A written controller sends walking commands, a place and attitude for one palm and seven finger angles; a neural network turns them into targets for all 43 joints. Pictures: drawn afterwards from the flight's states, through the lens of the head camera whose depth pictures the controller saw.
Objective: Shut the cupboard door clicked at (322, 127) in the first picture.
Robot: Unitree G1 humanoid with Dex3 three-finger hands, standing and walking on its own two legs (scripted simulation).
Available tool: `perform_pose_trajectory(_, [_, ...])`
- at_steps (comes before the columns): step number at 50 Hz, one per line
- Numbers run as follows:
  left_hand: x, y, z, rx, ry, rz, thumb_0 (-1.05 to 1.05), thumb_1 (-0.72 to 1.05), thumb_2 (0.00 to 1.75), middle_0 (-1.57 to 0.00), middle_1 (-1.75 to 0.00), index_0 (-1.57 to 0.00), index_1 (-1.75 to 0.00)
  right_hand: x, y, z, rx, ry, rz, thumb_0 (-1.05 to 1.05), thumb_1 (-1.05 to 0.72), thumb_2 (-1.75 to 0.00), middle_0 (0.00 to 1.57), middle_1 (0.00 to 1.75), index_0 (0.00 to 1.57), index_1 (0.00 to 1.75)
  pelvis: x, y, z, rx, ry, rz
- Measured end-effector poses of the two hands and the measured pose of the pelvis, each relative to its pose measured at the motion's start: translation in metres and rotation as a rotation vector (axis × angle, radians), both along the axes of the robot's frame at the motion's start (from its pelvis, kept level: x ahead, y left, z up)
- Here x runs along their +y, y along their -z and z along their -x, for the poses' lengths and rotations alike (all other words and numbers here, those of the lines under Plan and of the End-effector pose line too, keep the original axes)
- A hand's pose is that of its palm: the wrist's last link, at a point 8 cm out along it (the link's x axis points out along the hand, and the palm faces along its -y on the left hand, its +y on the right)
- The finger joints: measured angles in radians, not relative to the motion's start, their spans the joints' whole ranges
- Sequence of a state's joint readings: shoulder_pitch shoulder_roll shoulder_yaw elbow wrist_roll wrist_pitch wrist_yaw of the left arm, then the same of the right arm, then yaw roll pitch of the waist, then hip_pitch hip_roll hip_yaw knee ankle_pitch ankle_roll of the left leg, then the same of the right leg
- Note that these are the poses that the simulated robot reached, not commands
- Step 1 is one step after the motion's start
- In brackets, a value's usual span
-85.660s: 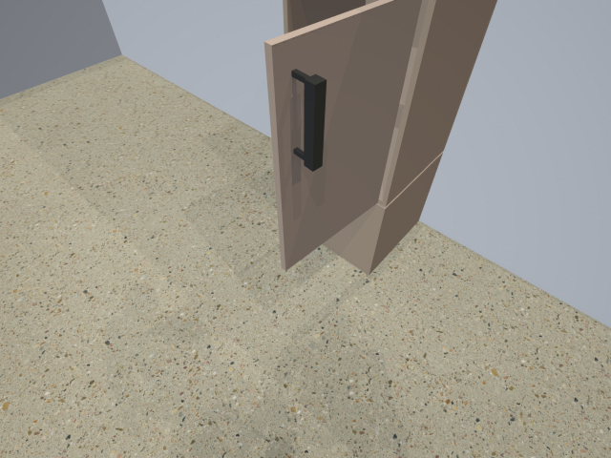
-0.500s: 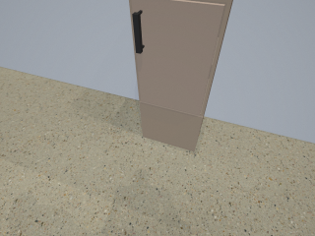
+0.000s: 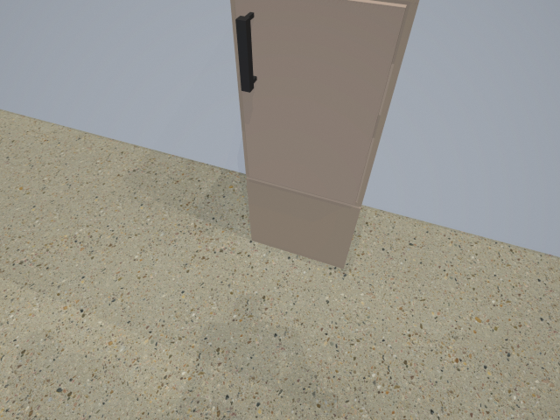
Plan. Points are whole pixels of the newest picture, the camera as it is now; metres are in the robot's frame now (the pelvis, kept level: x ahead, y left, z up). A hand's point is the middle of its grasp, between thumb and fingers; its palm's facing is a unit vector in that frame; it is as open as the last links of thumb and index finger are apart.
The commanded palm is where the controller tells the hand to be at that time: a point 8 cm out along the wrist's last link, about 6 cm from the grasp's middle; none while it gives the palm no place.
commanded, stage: look to check the result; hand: left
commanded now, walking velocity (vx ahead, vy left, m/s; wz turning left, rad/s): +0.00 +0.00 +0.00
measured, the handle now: (248, 53) +0.90 +0.12 +0.10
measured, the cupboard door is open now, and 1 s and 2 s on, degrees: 0 0 0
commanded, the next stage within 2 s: stand and wait in 0.26 s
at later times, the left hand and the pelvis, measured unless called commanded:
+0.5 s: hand out of the picture +0.04 +0.20 -0.17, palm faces +0.01 -0.97 -0.23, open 7.4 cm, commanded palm none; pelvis +0.01 +0.00 +0.00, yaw +0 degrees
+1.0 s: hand out of the picture +0.06 +0.22 -0.16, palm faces +0.01 -0.96 -0.27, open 7.4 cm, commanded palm none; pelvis +0.02 +0.00 +0.00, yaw +1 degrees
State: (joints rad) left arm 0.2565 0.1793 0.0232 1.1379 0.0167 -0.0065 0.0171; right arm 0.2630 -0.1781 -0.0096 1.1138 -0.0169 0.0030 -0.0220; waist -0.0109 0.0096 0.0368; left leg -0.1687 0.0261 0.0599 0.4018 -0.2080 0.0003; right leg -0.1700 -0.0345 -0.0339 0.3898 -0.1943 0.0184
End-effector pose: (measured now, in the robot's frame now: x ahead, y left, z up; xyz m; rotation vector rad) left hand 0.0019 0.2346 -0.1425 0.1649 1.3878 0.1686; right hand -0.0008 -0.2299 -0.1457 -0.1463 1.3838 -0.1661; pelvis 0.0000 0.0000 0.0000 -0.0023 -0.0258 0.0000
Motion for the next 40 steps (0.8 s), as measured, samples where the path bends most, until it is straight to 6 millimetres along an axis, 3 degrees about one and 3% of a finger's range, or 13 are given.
perform_pose_trajectory(21, [0.012, -0.003, -0.029, -0.055, 0.019, -0.015, 0.0, 0.9, 0.9, -0.2, -0.3, -0.2, -0.3, -0.014, -0.008, -0.029, -0.05, -0.024, 0.04, 0.0, -0.91, -0.9, 0.2, 0.29, 0.2, 0.3, 0.002, -0.002, -0.008, -0.003, -0.003, 0.001])
perform_pose_trajectory(40, [0.03, -0.01, -0.043, -0.066, 0.026, -0.054, 0.0, 0.9, 0.9, -0.2, -0.3, -0.2, -0.3, -0.028, -0.013, -0.049, -0.066, -0.05, 0.068, 0.0, -0.91, -0.9, 0.2, 0.3, 0.2, 0.3, 0.002, -0.003, -0.014, -0.001, -0.01, 0.001])
